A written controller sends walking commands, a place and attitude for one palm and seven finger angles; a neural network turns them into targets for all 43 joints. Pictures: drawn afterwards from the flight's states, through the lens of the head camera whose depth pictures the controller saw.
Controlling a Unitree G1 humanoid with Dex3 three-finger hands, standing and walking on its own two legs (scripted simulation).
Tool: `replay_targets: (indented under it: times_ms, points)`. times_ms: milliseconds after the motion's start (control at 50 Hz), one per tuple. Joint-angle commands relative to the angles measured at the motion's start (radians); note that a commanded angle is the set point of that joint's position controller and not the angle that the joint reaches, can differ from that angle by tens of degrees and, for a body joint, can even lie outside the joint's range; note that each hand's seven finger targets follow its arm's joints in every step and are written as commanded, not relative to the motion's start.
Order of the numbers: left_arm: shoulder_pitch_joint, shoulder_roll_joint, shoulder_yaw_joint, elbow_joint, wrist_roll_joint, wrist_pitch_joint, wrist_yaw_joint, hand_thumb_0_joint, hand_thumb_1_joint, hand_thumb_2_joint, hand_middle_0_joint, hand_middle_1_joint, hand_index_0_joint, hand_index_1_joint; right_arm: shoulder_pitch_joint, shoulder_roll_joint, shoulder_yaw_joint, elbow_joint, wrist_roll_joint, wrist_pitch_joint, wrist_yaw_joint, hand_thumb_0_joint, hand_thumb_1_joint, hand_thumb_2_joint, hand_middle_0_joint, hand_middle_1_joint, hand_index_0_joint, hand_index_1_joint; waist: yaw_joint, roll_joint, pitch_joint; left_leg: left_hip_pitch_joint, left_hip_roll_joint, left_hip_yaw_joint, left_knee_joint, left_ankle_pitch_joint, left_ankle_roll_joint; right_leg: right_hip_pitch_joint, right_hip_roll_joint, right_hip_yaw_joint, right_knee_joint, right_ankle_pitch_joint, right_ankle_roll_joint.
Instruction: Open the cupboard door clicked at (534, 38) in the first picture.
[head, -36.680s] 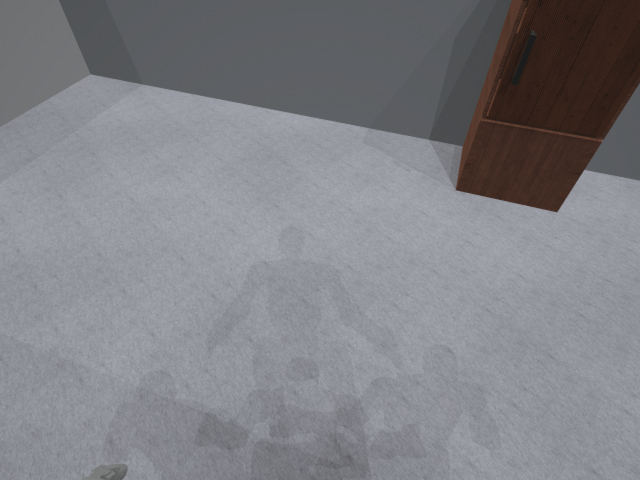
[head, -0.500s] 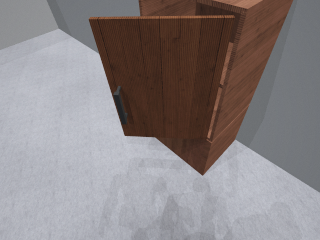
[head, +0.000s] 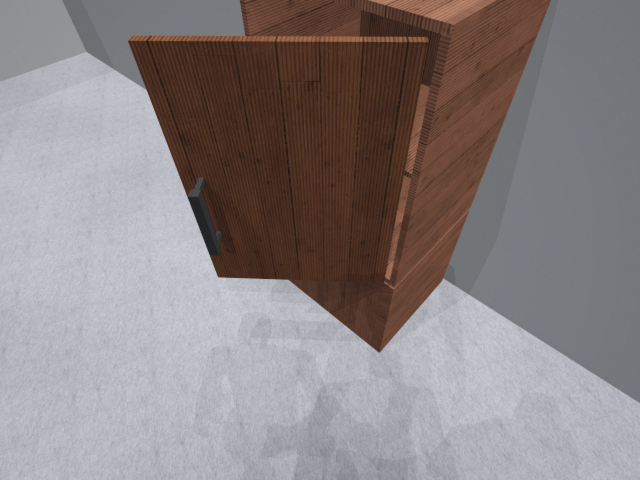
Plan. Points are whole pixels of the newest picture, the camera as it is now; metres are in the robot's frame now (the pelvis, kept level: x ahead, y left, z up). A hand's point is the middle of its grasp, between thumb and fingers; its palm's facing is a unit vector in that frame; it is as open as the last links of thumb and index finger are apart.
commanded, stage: look again from close up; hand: left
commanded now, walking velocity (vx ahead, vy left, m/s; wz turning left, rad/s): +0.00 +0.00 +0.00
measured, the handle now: (208, 217) +0.60 +0.27 -0.10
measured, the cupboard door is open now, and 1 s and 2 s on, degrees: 40 40 40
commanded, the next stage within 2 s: shuffle to correct the standing spot in 0.06 s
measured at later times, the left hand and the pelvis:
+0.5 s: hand out of the picture +0.02 +0.19 -0.18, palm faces +0.08 -0.98 -0.19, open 7.4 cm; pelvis +0.03 +0.01 -0.01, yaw +1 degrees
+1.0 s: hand out of the picture +0.08 +0.26 -0.20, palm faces +0.09 -0.98 -0.19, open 7.4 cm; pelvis +0.10 +0.08 -0.02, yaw +1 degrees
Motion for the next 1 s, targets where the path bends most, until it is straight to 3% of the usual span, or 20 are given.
replay_targets:
  times_ms: [0,200,320,380,420,460,480,520,600,620,640,660,700,760,860,900,920,940,960,980]
  points:
    - [0.041,0.152,0.037,-0.031,-0.003,-0.012,0.016,0.0,0.9,0.9,-0.2,-0.3,-0.2,-0.3,0.028,-0.095,-0.015,-0.036,-0.003,-0.014,-0.011,0.0,-0.9,-0.9,0.2,0.3,0.2,0.3,0.013,-0.033,-0.025,-0.032,0.093,-0.07,-0.063,0.162,0.031,0.047,-0.109,0.109,-0.094,0.234,-0.03]
    - [0.079,0.139,0.043,-0.025,0.0,-0.012,0.017,0.0,0.9,0.9,-0.2,-0.3,-0.2,-0.3,0.058,-0.064,-0.013,-0.021,-0.004,-0.002,-0.009,0.0,-0.9,-0.9,0.2,0.3,0.2,0.3,0.017,-0.057,-0.028,-0.044,0.066,-0.03,-0.023,0.055,0.018,0.073,-0.132,0.145,-0.13,0.156,-0.046]
    - [0.161,0.154,0.07,-0.03,0.008,-0.004,0.021,0.0,0.9,0.9,-0.2,-0.3,-0.2,-0.3,0.072,-0.035,-0.018,-0.048,-0.005,0.012,-0.003,0.0,-0.9,-0.9,0.2,0.3,0.2,0.3,0.041,-0.149,0.04,-0.191,0.03,0.006,0.154,-0.127,0.008,0.078,-0.271,0.313,-0.222,0.07,-0.145]
    - [0.154,0.146,0.079,-0.043,0.008,-0.001,0.021,0.0,0.9,0.9,-0.2,-0.3,-0.2,-0.3,0.121,-0.018,-0.019,-0.045,-0.003,0.004,0.0,0.0,-0.9,-0.9,0.2,0.3,0.2,0.3,0.02,-0.128,0.015,-0.104,0.029,0.015,0.059,-0.063,0.013,0.032,-0.252,0.237,-0.148,0.129,-0.135]
    - [0.136,0.112,0.077,-0.058,0.009,0.009,0.019,0.0,0.9,0.9,-0.2,-0.3,-0.2,-0.3,0.178,-0.034,-0.022,-0.031,-0.006,-0.001,0.0,0.0,-0.9,-0.9,0.2,0.3,0.2,0.3,0.002,-0.02,0.025,0.004,0.064,-0.014,-0.007,0.043,0.034,-0.073,-0.154,0.127,-0.054,-0.006,-0.089]
    - [0.105,0.053,0.066,-0.078,0.015,0.017,0.013,0.0,0.9,0.9,-0.2,-0.3,-0.2,-0.3,0.221,-0.09,-0.033,-0.028,-0.014,-0.002,-0.005,0.0,-0.9,-0.9,0.2,0.3,0.2,0.3,-0.012,0.207,0.052,0.044,0.217,-0.196,-0.115,0.101,0.138,-0.198,-0.016,-0.062,0.174,-0.193,-0.025]
    - [0.083,0.033,0.058,-0.093,0.018,0.014,0.013,0.0,0.9,0.9,-0.2,-0.3,-0.2,-0.3,0.239,-0.086,-0.034,-0.031,-0.012,-0.002,-0.01,0.0,-0.9,-0.9,0.2,0.3,0.2,0.3,-0.019,0.226,0.076,0.067,0.262,-0.26,-0.147,0.173,0.199,-0.285,-0.003,-0.08,0.291,-0.295,-0.017]
    - [0.063,0.014,0.053,-0.099,0.014,0.007,0.011,0.0,0.9,0.9,-0.2,-0.3,-0.2,-0.3,0.236,-0.07,-0.031,-0.04,-0.016,-0.004,-0.013,0.0,-0.9,-0.9,0.2,0.3,0.2,0.3,-0.015,0.128,0.063,0.105,0.282,-0.248,-0.089,0.427,0.255,-0.33,-0.041,-0.057,0.392,-0.333,-0.027]
    - [0.207,-0.012,0.059,-0.052,0.01,-0.002,0.006,0.0,0.9,0.9,-0.2,-0.3,-0.2,-0.3,0.135,-0.066,-0.027,-0.071,-0.006,-0.005,-0.015,0.0,-0.9,-0.9,0.2,0.3,0.2,0.3,0.075,0.053,-0.007,-0.051,0.163,-0.068,0.063,0.454,0.163,0.013,-0.045,-0.098,0.058,-0.025,-0.021]
    - [0.295,0.039,0.072,-0.028,0.013,-0.013,0.013,0.0,0.9,0.9,-0.2,-0.3,-0.2,-0.3,0.126,-0.053,-0.03,-0.081,0.004,-0.009,-0.013,0.0,-0.9,-0.9,0.2,0.3,0.2,0.3,0.11,-0.059,-0.036,-0.181,0.101,-0.016,0.187,0.291,0.108,0.177,-0.14,0.045,-0.023,0.121,-0.05]
    - [0.376,0.135,0.094,-0.006,0.016,-0.019,0.023,0.0,0.9,0.9,-0.2,-0.3,-0.2,-0.3,0.121,-0.015,-0.028,-0.11,0.01,-0.013,-0.006,0.0,-0.9,-0.9,0.2,0.3,0.2,0.3,0.119,-0.282,-0.062,-0.401,-0.009,0.06,0.379,-0.064,0.042,0.327,-0.395,0.374,-0.131,0.311,-0.149]
    - [0.407,0.17,0.098,-0.004,0.006,-0.016,0.025,0.0,0.9,0.9,-0.2,-0.3,-0.2,-0.3,0.094,-0.027,-0.035,-0.125,0.001,-0.004,-0.006,0.0,-0.9,-0.9,0.2,0.3,0.2,0.3,0.124,-0.225,-0.063,-0.443,-0.011,0.007,0.555,-0.349,0.014,0.291,-0.514,0.472,-0.194,0.398,-0.253]
    - [0.325,0.121,0.095,-0.02,0.011,-0.015,0.038,0.0,0.9,0.9,-0.2,-0.3,-0.2,-0.3,0.037,-0.005,-0.042,-0.125,-0.005,0.017,-0.002,0.0,-0.9,-0.9,0.2,0.3,0.2,0.3,0.091,-0.189,0.035,-0.505,0.041,-0.053,0.688,-0.292,0.0,0.18,-0.468,0.372,-0.175,0.491,-0.241]
    - [0.236,0.1,0.091,-0.051,0.017,-0.017,0.038,0.0,0.9,0.9,-0.2,-0.3,-0.2,-0.3,0.038,0.023,-0.042,-0.121,-0.003,0.032,0.021,0.0,-0.9,-0.9,0.2,0.3,0.2,0.3,0.049,-0.194,0.019,-0.433,0.049,-0.022,0.632,-0.16,-0.016,0.078,-0.354,0.141,-0.156,0.499,-0.173]
    - [0.177,0.157,0.112,-0.079,0.023,-0.001,0.03,0.0,0.9,0.9,-0.2,-0.3,-0.2,-0.3,0.021,0.043,-0.044,-0.144,0.007,0.031,0.032,0.0,-0.9,-0.9,0.2,0.3,0.2,0.3,0.039,-0.195,0.015,-0.214,0.002,0.064,0.298,-0.028,-0.022,-0.048,-0.296,0.049,-0.118,0.31,-0.105]
    - [0.161,0.135,0.104,-0.082,0.024,0.013,0.03,0.0,0.9,0.9,-0.2,-0.3,-0.2,-0.3,0.092,0.04,-0.048,-0.122,0.005,0.016,0.023,0.0,-0.9,-0.9,0.2,0.3,0.2,0.3,-0.001,-0.189,-0.001,-0.053,-0.006,0.087,0.103,0.112,-0.02,-0.089,-0.227,0.0,0.0,0.225,-0.058]
    - [0.183,0.102,0.094,-0.083,0.018,0.021,0.03,0.0,0.9,0.9,-0.2,-0.3,-0.2,-0.3,0.135,-0.006,-0.054,-0.11,0.0,0.008,0.016,0.0,-0.9,-0.9,0.2,0.3,0.2,0.3,-0.006,-0.062,-0.055,0.052,0.041,0.05,0.051,0.241,-0.003,-0.108,-0.172,-0.031,0.113,0.141,-0.026]
    - [0.221,0.044,0.086,-0.091,0.006,0.031,0.03,0.0,0.9,0.9,-0.2,-0.3,-0.2,-0.3,0.167,-0.09,-0.069,-0.12,-0.009,-0.002,0.007,0.0,-0.9,-0.9,0.2,0.3,0.2,0.3,-0.006,0.17,-0.093,0.089,0.249,-0.192,0.003,0.494,0.085,-0.182,-0.079,-0.097,0.238,-0.171,0.028]
    - [0.235,0.014,0.074,-0.101,0.004,0.037,0.035,0.0,0.9,0.9,-0.2,-0.3,-0.2,-0.3,0.163,-0.134,-0.073,-0.132,-0.011,0.004,0.0,0.0,-0.9,-0.9,0.2,0.3,0.2,0.3,-0.008,0.233,-0.104,-0.015,0.365,-0.313,-0.091,0.484,0.187,-0.148,-0.042,-0.061,0.388,-0.398,0.032]
    - [0.215,0.011,0.066,-0.104,0.006,0.036,0.036,0.0,0.9,0.9,-0.2,-0.3,-0.2,-0.3,0.115,-0.13,-0.07,-0.141,-0.014,0.001,-0.009,0.0,-0.9,-0.9,0.2,0.3,0.2,0.3,-0.002,0.167,-0.057,-0.092,0.368,-0.339,-0.127,0.389,0.222,-0.157,-0.047,-0.021,0.457,-0.378,0.017]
